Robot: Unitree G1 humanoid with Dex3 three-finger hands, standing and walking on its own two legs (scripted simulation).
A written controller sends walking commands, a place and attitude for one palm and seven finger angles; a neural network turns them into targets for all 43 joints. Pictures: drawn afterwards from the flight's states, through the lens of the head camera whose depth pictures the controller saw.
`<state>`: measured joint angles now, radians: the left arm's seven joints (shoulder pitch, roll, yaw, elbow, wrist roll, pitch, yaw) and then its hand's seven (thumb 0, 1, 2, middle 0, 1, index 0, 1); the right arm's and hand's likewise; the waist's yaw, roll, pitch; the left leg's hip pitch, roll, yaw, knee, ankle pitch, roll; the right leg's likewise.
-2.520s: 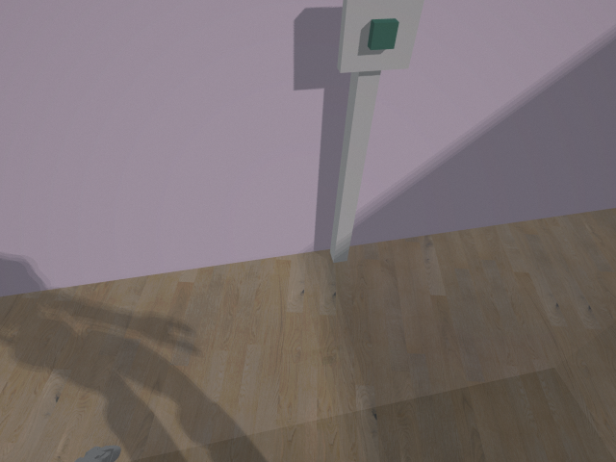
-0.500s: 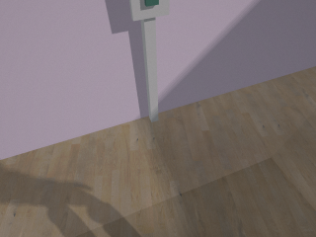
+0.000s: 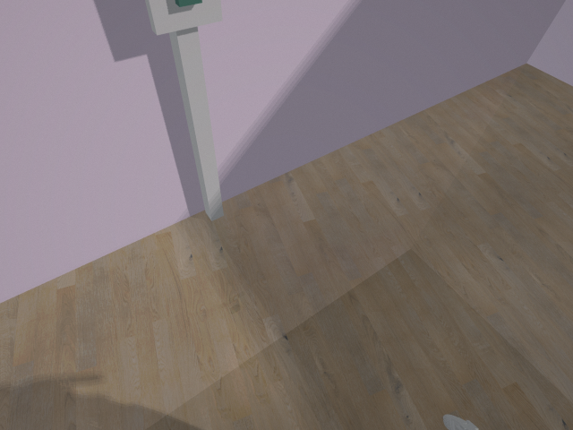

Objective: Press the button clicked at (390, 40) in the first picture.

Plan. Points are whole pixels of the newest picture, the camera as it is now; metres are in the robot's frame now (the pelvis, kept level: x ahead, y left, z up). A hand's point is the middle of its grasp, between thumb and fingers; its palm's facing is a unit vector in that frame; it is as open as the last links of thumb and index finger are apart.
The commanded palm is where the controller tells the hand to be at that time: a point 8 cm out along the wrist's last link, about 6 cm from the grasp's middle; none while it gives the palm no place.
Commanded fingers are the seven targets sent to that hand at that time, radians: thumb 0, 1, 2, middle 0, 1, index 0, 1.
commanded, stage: walk to a spot facing it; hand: left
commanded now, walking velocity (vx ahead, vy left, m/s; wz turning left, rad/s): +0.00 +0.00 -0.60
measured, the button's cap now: out of the picture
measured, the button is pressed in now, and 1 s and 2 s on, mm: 0 0 0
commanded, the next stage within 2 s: turn to face it in 1.66 s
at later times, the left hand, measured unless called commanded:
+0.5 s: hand (226, 384) +0.21 +0.12 -0.16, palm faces -0.39 -0.90 -0.20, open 7.4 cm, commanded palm none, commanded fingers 0.00 0.90 0.90 -0.20 -0.30 -0.20 -0.30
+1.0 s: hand (243, 321) +0.33 +0.11 -0.18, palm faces -0.50 -0.85 -0.15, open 7.4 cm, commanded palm none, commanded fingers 0.00 0.90 0.90 -0.20 -0.30 -0.20 -0.30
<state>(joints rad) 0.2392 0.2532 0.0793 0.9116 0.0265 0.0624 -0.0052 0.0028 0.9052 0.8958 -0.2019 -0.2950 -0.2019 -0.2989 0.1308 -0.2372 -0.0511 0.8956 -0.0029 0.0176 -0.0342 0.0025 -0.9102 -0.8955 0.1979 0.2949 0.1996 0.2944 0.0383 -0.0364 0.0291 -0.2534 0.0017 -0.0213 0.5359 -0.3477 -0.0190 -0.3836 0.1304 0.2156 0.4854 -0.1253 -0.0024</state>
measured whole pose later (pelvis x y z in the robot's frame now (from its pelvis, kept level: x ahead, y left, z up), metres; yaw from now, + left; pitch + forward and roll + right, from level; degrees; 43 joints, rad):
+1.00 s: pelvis +0.20 -0.05 +0.00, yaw -34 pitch -2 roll -2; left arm 0.28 0.24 0.10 1.05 0.04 0.02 -0.03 0.01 0.91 0.90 -0.20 -0.29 -0.20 -0.30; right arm 0.26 -0.14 -0.03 0.96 -0.04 -0.07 -0.02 0.00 -0.91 -0.89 0.20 0.30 0.20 0.29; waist 0.01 -0.05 0.04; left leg -0.28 0.10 0.21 0.57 -0.26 0.04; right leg -0.45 -0.03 -0.02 1.24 -0.31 -0.01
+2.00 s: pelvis +0.53 -0.31 +0.00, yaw -46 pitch -2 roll -2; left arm 0.30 0.17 0.05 1.11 0.02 -0.01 0.02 0.00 0.91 0.90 -0.20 -0.29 -0.20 -0.30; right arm 0.16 -0.14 -0.02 1.00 -0.03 -0.03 -0.01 0.00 -0.91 -0.90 0.20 0.29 0.20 0.29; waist 0.03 -0.04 0.06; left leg -0.34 0.03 0.13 0.57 -0.20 0.08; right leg -0.31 -0.04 -0.07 1.06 -0.50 0.03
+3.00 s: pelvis +0.50 -0.34 +0.00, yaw -10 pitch +0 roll +1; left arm 0.24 0.28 0.09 0.94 0.02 0.07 0.01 0.01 0.91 0.90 -0.20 -0.29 -0.20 -0.30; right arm 0.09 -0.25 -0.06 0.87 -0.02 0.03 0.01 0.00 -0.91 -0.90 0.20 0.29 0.20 0.29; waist 0.03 -0.05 0.11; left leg -0.29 0.01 0.04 0.59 -0.30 -0.01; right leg -0.45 -0.13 -0.08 1.08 -0.50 0.09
